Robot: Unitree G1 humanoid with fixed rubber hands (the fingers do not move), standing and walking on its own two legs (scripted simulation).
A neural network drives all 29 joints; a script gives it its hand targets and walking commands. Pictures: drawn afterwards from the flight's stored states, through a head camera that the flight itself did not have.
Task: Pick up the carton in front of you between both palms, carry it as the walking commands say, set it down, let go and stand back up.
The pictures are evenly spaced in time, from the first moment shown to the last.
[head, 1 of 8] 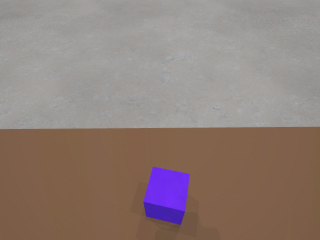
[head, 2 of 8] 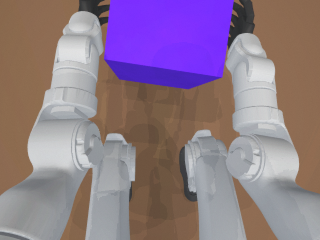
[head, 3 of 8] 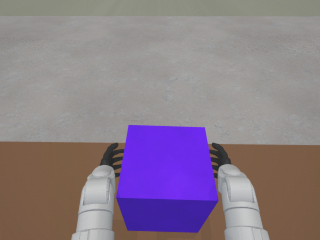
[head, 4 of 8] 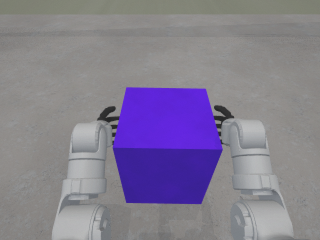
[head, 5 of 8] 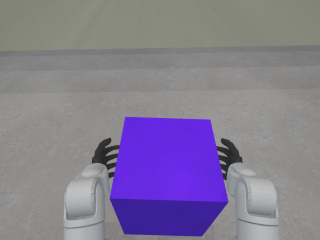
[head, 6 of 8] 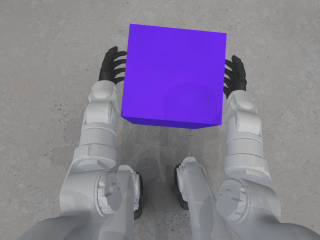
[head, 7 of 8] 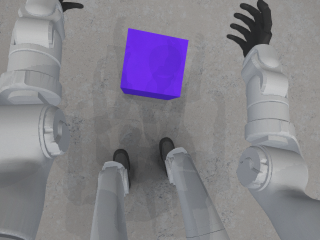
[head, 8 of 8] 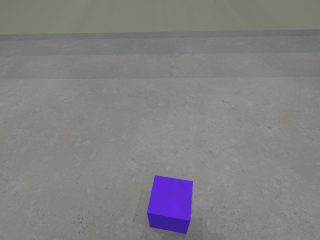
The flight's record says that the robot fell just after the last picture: no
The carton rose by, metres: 0.70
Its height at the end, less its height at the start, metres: -0.08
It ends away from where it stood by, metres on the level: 2.30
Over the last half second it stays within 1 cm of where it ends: yes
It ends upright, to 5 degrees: yes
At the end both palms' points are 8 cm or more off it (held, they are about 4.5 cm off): yes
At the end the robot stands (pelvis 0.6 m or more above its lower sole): yes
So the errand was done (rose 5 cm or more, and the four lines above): yes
